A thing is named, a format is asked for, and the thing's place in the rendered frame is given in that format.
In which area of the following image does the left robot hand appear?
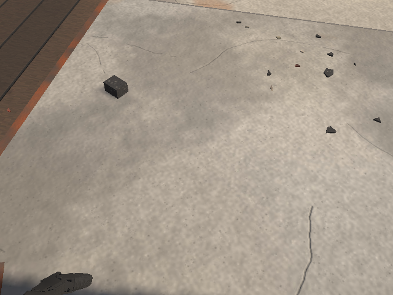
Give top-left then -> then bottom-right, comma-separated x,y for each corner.
24,272 -> 93,295

